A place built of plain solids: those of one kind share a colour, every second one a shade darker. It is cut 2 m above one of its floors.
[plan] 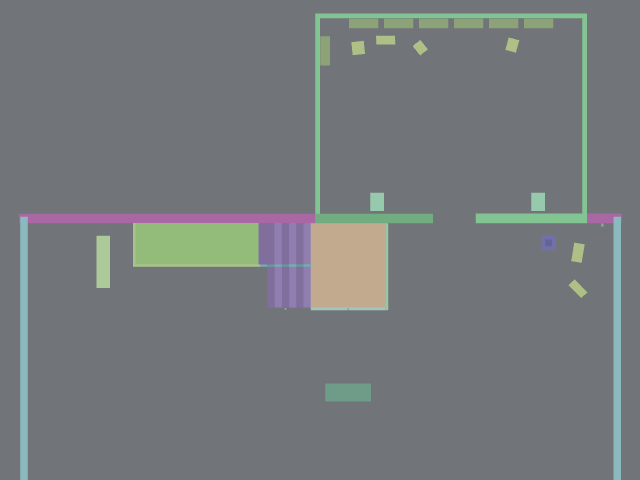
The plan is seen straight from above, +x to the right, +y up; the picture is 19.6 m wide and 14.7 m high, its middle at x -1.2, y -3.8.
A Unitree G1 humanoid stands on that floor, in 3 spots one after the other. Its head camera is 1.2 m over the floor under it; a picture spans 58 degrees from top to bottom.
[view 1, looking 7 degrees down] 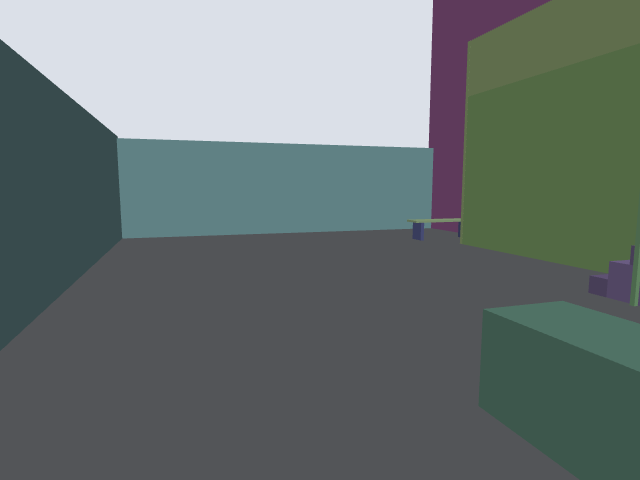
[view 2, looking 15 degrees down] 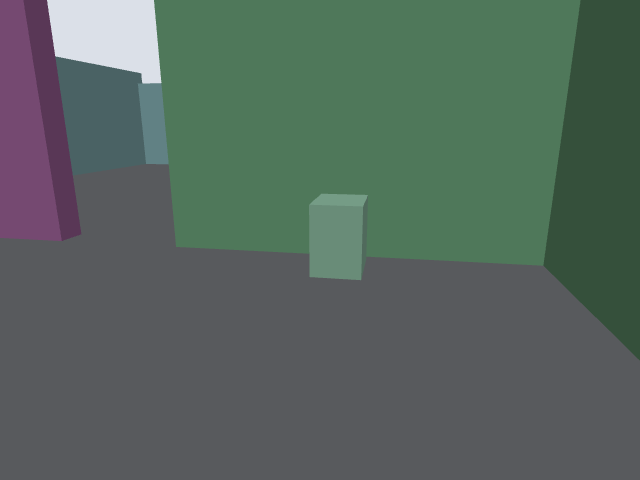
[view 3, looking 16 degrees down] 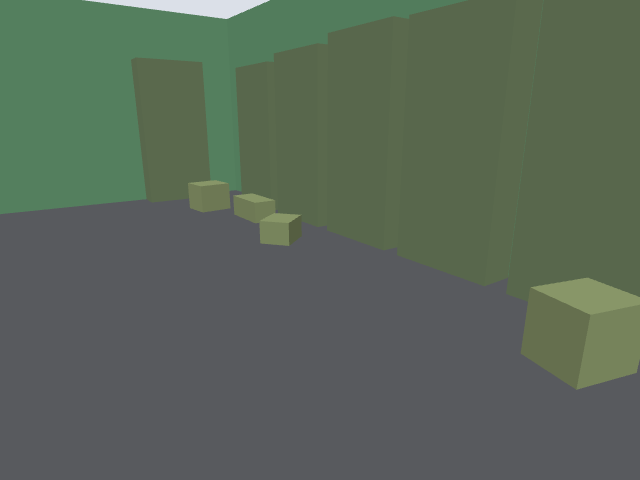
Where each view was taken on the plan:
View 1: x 0.84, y -10.27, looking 162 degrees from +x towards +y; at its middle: ground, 9.85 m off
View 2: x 0.10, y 0.90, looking -80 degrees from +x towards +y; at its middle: filing_cabinet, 3.42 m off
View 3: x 5.53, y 0.00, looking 145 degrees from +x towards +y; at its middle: ground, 4.35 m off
